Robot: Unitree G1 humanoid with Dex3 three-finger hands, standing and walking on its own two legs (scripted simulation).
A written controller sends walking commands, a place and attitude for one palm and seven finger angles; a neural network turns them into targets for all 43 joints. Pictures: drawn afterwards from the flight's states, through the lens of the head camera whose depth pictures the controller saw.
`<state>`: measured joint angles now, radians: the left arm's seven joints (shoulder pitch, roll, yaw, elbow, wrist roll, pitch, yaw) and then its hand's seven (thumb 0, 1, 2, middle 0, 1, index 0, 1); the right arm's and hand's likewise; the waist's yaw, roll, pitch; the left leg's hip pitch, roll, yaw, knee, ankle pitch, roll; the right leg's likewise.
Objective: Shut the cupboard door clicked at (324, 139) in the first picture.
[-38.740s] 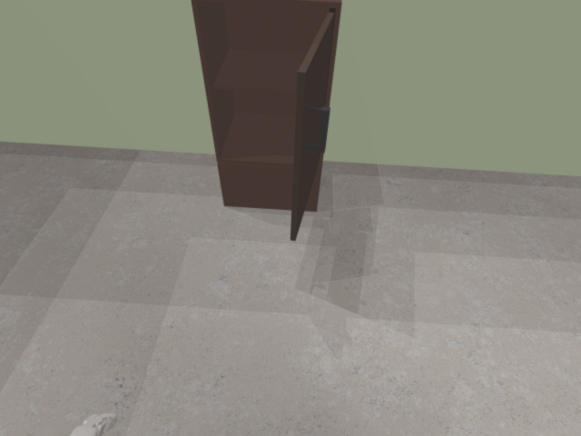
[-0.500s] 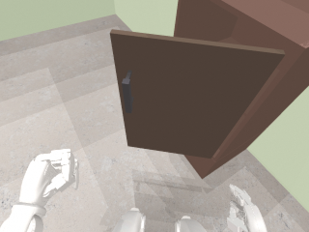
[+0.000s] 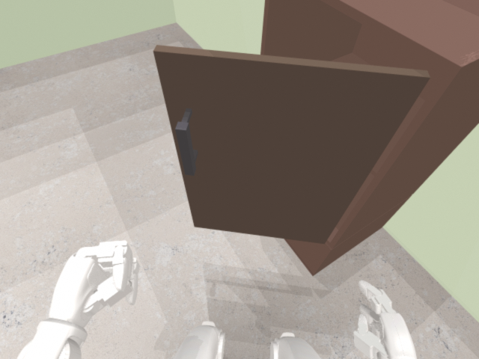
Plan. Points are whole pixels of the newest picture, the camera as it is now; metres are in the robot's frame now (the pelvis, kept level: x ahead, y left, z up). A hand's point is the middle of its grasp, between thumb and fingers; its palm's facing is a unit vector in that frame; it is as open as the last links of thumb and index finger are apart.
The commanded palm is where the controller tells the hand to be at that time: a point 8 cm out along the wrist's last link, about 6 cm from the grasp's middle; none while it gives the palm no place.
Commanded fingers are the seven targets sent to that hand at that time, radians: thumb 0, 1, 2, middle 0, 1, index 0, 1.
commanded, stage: bring the fist close to the handle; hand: left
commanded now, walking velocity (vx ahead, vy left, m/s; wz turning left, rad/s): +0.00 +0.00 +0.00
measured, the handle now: (189, 143) +0.49 +0.14 +0.05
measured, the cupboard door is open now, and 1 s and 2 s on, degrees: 50 50 46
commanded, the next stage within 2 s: push the door shut along its arc in 1.32 s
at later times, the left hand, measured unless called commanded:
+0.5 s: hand (168, 223) +0.31 +0.14 +0.06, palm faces -0.10 -0.99 -0.03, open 3.1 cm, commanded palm +0.30 +0.19 +0.06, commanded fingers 0.00 0.90 0.90 -1.30 -1.50 -1.30 -1.50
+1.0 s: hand (195, 189) +0.38 +0.11 +0.06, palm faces -0.08 -1.00 -0.01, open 3.2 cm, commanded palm +0.35 +0.16 +0.06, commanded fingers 0.00 0.90 0.90 -1.30 -1.50 -1.30 -1.50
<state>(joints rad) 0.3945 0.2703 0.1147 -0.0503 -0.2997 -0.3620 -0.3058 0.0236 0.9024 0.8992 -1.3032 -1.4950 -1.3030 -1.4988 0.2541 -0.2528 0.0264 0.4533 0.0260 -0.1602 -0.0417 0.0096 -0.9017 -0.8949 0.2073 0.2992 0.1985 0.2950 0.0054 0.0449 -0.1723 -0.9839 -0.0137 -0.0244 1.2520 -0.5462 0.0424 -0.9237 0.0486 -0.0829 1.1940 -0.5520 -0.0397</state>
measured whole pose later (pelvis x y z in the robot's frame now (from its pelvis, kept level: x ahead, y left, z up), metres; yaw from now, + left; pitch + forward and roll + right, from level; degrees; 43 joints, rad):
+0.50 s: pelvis +0.00 +0.01 +0.01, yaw +0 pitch +17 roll -3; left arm 0.02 0.20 0.02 0.17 -0.18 -0.31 -0.12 0.02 0.90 0.90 -1.30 -1.50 -1.30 -1.50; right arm 0.27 -0.25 0.04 0.51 0.02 -0.10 -0.01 0.01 -0.90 -0.89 0.21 0.30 0.20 0.30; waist -0.03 0.05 -0.17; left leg -0.97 -0.03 0.00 1.20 -0.53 0.06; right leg -0.92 0.03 -0.06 1.16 -0.54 -0.02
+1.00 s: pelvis +0.01 +0.00 +0.01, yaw -1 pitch +18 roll -2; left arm -0.27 0.16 0.03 0.47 -0.14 -0.40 -0.05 0.02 0.90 0.90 -1.30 -1.49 -1.30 -1.50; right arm 0.25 -0.25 0.02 0.57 0.01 -0.04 0.01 0.01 -0.90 -0.89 0.21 0.30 0.20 0.29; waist -0.05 0.03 -0.15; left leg -0.96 -0.02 0.01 1.17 -0.51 0.05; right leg -0.92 0.04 -0.04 1.14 -0.53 -0.03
